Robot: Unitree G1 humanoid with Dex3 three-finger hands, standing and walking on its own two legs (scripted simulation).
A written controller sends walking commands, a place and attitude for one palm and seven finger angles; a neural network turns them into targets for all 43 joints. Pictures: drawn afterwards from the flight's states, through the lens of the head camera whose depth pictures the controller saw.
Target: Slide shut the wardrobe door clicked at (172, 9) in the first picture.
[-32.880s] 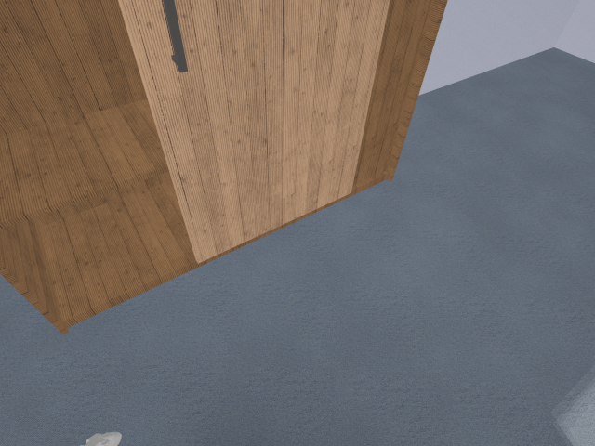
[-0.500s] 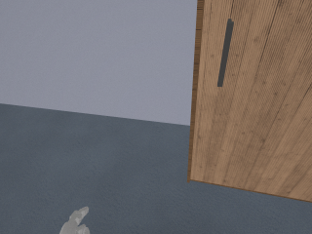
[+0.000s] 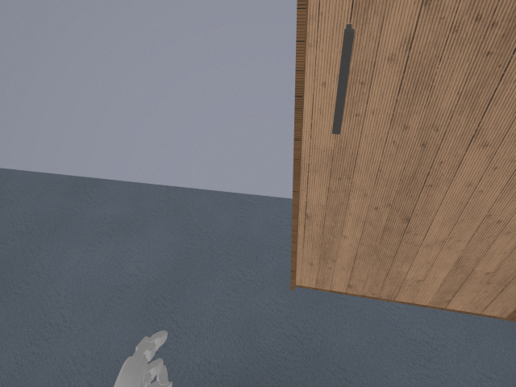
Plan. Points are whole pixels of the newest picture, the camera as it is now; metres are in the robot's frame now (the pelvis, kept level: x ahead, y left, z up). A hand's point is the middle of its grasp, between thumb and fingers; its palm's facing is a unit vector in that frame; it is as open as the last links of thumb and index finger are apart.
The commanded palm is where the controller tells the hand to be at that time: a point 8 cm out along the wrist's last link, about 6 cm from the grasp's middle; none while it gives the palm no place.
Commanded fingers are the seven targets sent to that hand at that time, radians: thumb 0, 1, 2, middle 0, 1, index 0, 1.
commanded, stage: stop stepping back and stand still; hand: right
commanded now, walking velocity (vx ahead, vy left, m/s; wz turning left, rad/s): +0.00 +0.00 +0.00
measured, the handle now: (342, 82) +0.68 -0.12 +0.19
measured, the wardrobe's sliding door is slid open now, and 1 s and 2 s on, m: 0.00 0.00 0.00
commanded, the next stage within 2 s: let the arm hang, fingers relaxed in 0.52 s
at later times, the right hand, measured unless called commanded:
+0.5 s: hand out of the picture +0.24 -0.28 +0.17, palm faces +0.41 +0.79 -0.46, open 7.4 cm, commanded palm +0.17 -0.32 +0.18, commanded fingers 0.00 -0.90 -0.90 0.20 0.30 0.20 0.30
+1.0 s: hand out of the picture +0.05 -0.19 -0.17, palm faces +0.01 +0.99 -0.17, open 6.9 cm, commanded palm none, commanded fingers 0.00 -0.90 -0.90 0.20 0.30 0.20 0.30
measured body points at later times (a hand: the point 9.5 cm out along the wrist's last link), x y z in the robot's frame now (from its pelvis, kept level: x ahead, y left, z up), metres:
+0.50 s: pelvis +0.03 -0.02 +0.01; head +0.04 -0.03 +0.46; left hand +0.20 +0.21 -0.07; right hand +0.21 -0.32 +0.20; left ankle +0.03 +0.12 -0.73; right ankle +0.04 -0.09 -0.73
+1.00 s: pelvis +0.02 -0.01 +0.01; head +0.04 -0.03 +0.46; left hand +0.04 +0.25 -0.13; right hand +0.05 -0.24 -0.16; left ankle +0.03 +0.12 -0.73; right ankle +0.04 -0.09 -0.73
